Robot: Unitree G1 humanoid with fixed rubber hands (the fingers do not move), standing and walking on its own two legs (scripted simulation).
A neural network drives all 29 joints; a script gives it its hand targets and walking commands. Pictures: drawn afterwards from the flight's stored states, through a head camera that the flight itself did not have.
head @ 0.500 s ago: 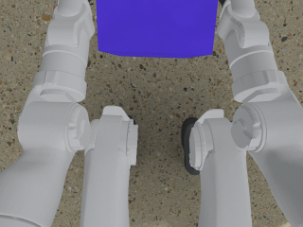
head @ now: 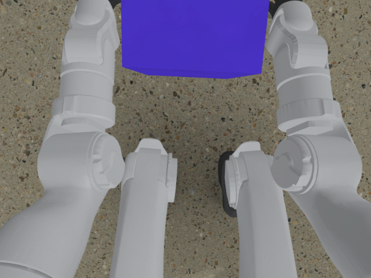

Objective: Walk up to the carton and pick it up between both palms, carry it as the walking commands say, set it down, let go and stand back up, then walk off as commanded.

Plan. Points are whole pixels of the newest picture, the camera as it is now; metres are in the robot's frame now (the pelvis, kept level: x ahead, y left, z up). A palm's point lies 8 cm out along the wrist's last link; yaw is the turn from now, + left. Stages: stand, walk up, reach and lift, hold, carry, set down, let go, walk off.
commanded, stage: reach and lift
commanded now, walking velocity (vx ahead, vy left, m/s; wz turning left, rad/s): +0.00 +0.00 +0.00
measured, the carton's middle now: (192, 16) +0.55 +0.04 -0.19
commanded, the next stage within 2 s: none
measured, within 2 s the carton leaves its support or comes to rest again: neither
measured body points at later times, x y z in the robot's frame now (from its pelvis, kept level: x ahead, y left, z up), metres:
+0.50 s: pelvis +0.00 +0.00 +0.05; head +0.32 +0.03 +0.37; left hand +0.53 +0.18 -0.06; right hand +0.54 -0.11 -0.06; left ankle +0.10 +0.12 -0.37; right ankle +0.10 -0.13 -0.37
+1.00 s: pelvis +0.00 +0.00 +0.10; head +0.29 +0.03 +0.45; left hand +0.51 +0.18 +0.02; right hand +0.52 -0.12 +0.02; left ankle +0.10 +0.12 -0.37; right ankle +0.10 -0.13 -0.37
